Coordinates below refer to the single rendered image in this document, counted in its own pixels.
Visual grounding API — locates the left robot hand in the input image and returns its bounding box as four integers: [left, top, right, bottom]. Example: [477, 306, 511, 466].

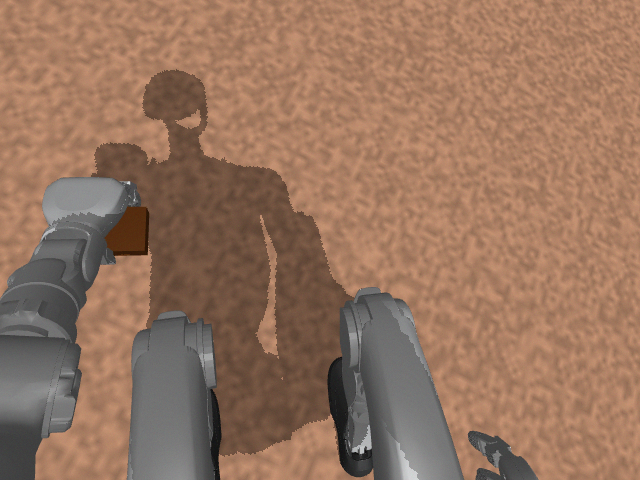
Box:
[42, 177, 141, 265]

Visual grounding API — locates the left robot arm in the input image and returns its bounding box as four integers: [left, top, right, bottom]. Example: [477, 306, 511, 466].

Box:
[0, 222, 105, 480]

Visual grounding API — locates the small box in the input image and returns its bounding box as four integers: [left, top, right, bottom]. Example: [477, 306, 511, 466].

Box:
[105, 207, 149, 256]

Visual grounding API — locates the right robot foot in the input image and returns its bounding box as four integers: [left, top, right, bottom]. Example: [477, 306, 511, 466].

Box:
[328, 357, 373, 477]

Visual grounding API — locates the right robot hand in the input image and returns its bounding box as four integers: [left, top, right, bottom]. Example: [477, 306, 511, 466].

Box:
[468, 431, 539, 480]

